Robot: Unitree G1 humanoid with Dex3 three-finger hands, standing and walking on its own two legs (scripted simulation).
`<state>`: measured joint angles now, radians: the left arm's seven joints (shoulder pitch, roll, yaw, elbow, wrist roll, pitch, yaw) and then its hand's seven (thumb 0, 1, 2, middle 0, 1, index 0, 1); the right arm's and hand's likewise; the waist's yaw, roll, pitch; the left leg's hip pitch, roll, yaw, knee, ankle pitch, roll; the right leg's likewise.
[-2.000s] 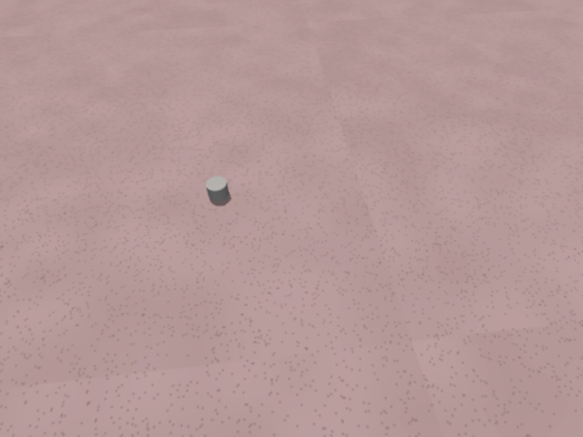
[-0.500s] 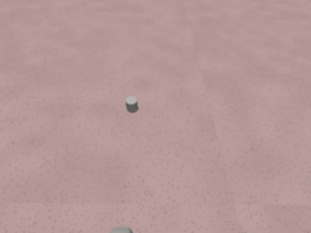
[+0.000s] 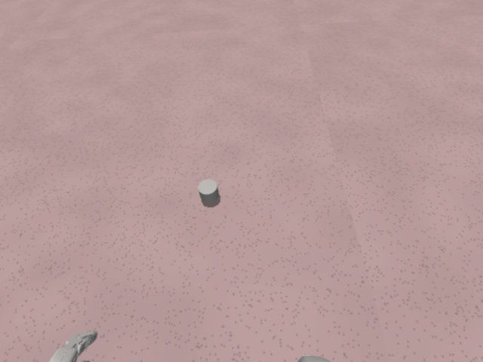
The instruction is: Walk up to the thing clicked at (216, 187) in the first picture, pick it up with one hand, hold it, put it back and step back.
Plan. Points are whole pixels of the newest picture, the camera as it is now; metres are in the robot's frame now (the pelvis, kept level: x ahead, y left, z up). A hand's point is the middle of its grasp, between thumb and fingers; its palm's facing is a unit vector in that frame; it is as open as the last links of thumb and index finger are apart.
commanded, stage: walk up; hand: left
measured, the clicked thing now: (208, 190) +0.97 +0.24 -0.72
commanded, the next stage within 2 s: none
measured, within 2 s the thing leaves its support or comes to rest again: neither
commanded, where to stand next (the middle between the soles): +0.60 +0.00 m, yaw +0 degrees
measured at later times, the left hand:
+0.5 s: hand (116, 311) +0.24 +0.28 -0.15, palm faces -0.04 -0.94 -0.34, open 7.4 cm
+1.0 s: hand (148, 231) +0.40 +0.24 -0.11, palm faces +0.02 -0.91 -0.42, open 7.4 cm
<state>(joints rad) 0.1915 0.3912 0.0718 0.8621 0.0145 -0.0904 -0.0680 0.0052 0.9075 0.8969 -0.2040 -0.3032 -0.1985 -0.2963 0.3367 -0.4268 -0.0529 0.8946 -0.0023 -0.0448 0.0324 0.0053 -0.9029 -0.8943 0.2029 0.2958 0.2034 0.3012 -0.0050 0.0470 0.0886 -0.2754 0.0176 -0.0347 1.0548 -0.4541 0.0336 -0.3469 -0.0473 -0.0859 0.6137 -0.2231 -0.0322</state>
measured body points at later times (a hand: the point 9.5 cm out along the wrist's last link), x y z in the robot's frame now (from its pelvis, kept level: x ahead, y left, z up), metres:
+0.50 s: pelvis +0.21 +0.01 +0.01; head +0.22 +0.03 +0.45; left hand +0.24 +0.33 -0.12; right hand +0.31 -0.31 -0.08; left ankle +0.25 +0.13 -0.72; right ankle +0.21 -0.13 -0.67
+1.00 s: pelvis +0.38 -0.04 +0.01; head +0.40 -0.06 +0.46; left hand +0.40 +0.29 -0.08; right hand +0.47 -0.35 -0.11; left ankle +0.48 +0.11 -0.69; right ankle +0.38 -0.16 -0.72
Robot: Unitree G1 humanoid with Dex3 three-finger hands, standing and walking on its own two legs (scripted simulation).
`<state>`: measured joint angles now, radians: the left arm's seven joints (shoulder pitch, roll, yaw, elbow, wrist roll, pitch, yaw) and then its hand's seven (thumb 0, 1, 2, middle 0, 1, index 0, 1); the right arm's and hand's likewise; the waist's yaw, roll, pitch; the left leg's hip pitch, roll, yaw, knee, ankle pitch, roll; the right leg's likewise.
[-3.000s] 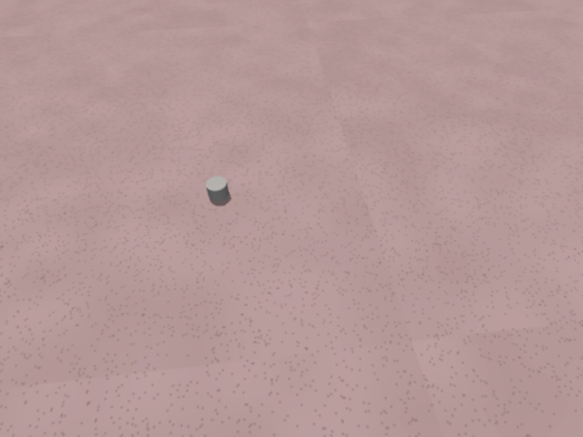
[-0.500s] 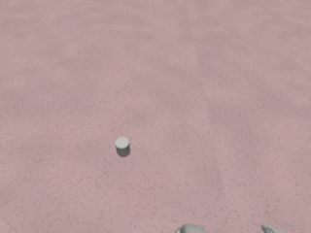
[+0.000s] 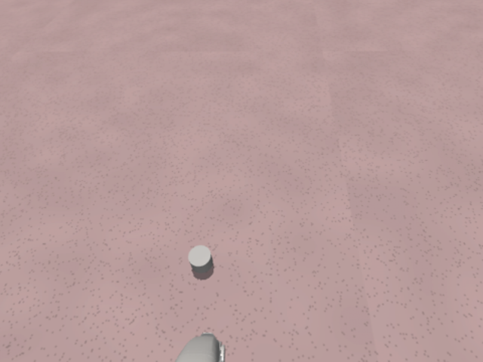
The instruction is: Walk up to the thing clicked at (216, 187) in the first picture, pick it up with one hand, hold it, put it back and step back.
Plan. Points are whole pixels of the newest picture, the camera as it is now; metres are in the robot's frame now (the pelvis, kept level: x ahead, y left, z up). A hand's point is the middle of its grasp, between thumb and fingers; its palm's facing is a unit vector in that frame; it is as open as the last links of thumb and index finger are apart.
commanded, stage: walk up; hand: left
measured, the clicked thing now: (200, 259) +0.60 +0.27 -0.73
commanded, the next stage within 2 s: none
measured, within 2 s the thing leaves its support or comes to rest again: neither
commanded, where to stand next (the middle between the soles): +0.22 +0.03 m, yaw -1 degrees
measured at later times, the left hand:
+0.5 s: hand (115, 317) +0.21 +0.29 -0.15, palm faces -0.05 -0.90 -0.43, open 7.4 cm
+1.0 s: hand (122, 299) +0.25 +0.30 -0.16, palm faces -0.02 -0.93 -0.36, open 7.4 cm
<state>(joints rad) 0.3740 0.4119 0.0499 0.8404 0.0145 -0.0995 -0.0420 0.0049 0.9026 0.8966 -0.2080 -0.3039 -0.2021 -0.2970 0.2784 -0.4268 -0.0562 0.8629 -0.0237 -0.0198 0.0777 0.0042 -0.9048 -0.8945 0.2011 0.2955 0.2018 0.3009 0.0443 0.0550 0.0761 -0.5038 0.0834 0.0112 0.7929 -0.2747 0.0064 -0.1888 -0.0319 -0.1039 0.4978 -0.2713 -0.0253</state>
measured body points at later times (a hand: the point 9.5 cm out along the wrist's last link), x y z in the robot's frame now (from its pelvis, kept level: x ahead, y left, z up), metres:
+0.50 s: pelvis +0.14 +0.01 -0.02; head +0.16 +0.01 +0.43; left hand +0.21 +0.34 -0.12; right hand +0.20 -0.31 -0.14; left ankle +0.15 +0.15 -0.74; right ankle +0.23 -0.11 -0.74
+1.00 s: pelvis +0.19 +0.03 -0.01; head +0.20 +0.04 +0.44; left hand +0.25 +0.34 -0.14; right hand +0.25 -0.28 -0.13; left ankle +0.19 +0.16 -0.74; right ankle +0.23 -0.10 -0.74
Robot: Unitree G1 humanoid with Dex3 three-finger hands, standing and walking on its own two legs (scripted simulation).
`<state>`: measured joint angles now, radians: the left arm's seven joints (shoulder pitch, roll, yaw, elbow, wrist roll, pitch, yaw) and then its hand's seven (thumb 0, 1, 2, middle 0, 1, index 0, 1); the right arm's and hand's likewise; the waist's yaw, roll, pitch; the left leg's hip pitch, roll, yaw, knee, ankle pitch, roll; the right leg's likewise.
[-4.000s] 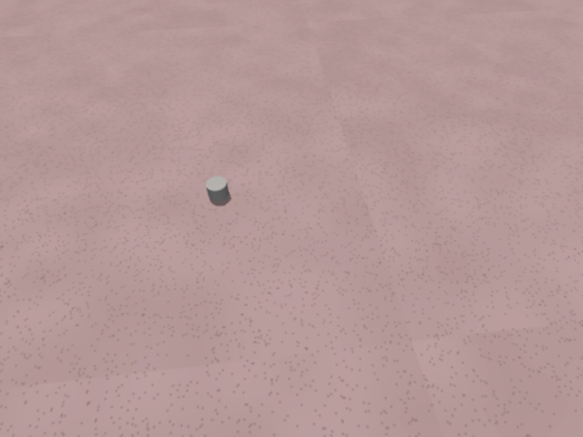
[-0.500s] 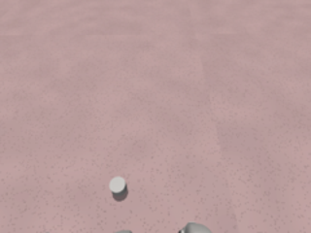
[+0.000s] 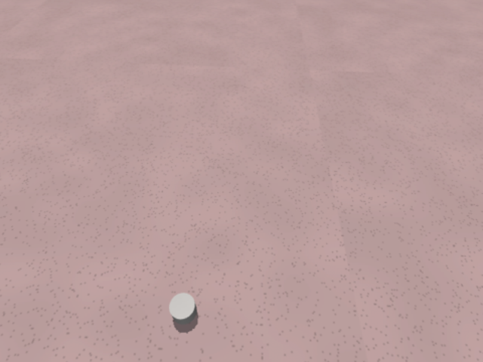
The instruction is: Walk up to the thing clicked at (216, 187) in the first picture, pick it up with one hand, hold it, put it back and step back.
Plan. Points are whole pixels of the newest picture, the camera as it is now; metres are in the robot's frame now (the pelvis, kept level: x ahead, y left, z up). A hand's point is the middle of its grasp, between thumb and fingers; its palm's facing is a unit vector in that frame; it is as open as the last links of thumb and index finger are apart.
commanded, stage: walk up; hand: left
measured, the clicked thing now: (183, 308) +0.41 +0.24 -0.73
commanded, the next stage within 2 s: stand in 1.16 s
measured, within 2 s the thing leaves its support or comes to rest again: neither
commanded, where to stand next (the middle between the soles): +0.03 +0.00 m, yaw -1 degrees
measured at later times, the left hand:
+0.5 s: hand out of the picture +0.12 +0.25 -0.13, palm faces -0.02 -0.93 -0.36, open 7.4 cm
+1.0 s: hand out of the picture +0.12 +0.25 -0.14, palm faces -0.05 -0.94 -0.35, open 7.4 cm
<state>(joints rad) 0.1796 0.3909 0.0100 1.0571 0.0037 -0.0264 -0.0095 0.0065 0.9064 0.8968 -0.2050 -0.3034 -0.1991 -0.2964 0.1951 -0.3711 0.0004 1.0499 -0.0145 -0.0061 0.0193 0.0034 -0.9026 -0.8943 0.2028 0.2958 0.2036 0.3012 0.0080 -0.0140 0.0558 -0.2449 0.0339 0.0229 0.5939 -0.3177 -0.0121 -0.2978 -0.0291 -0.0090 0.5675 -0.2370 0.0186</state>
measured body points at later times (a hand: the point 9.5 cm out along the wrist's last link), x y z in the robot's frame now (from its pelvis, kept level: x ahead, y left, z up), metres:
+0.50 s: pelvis +0.02 +0.00 +0.02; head +0.03 -0.01 +0.47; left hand +0.12 +0.30 -0.11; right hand +0.13 -0.31 -0.11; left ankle +0.00 +0.13 -0.73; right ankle +0.04 -0.14 -0.73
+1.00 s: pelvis +0.03 +0.00 +0.02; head +0.04 -0.01 +0.47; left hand +0.13 +0.30 -0.11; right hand +0.08 -0.31 -0.12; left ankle +0.00 +0.13 -0.73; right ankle +0.04 -0.14 -0.73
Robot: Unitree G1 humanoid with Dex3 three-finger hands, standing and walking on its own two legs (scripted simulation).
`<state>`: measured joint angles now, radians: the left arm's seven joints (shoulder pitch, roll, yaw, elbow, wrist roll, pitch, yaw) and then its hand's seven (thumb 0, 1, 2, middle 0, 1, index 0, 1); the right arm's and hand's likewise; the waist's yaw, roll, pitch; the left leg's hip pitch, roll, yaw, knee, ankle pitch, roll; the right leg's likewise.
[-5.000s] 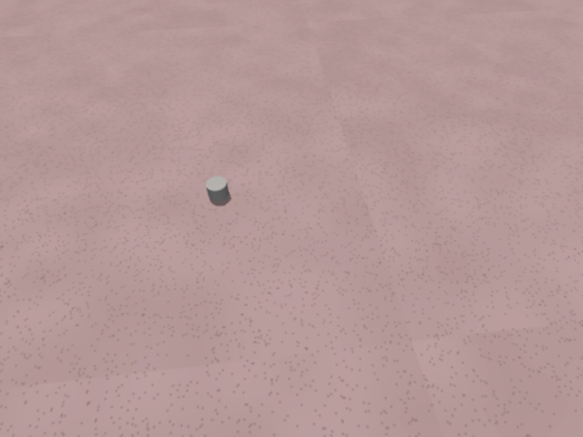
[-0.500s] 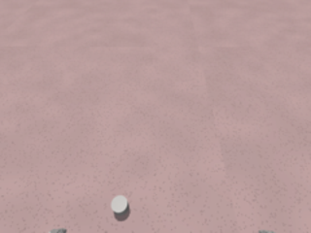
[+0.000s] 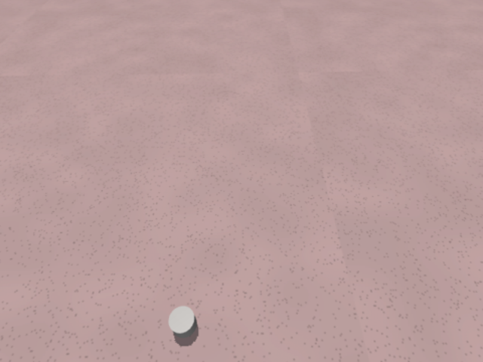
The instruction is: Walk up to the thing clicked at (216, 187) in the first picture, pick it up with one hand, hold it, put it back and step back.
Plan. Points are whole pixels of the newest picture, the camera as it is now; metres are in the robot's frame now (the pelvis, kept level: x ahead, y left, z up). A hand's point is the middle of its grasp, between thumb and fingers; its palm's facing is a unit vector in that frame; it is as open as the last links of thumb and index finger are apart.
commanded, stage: walk up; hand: left
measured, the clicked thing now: (183, 321) +0.38 +0.25 -0.74
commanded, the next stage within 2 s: stand in 0.16 s
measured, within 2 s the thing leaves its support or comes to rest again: neither
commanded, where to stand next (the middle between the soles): +0.00 +0.01 m, yaw +0 degrees
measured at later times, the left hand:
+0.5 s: hand out of the picture +0.08 +0.25 -0.15, palm faces -0.01 -0.94 -0.35, open 7.4 cm
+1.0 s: hand out of the picture +0.07 +0.24 -0.15, palm faces -0.01 -0.94 -0.35, open 7.4 cm
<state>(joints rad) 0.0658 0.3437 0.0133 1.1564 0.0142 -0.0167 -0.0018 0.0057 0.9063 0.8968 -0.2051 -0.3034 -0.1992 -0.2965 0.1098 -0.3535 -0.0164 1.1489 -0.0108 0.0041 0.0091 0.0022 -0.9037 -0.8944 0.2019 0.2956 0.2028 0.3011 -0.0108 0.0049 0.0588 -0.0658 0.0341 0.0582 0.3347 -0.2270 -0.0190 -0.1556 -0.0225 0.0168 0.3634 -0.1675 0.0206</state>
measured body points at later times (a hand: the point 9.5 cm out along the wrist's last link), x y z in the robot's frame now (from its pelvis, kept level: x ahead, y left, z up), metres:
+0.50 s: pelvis +0.00 -0.01 +0.00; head +0.01 -0.01 +0.45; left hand +0.08 +0.30 -0.13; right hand +0.09 -0.31 -0.13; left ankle -0.03 +0.13 -0.75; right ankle +0.02 -0.13 -0.75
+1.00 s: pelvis +0.00 -0.02 +0.00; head +0.01 -0.02 +0.45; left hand +0.07 +0.29 -0.13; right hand +0.07 -0.32 -0.14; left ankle -0.03 +0.13 -0.75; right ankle +0.02 -0.13 -0.75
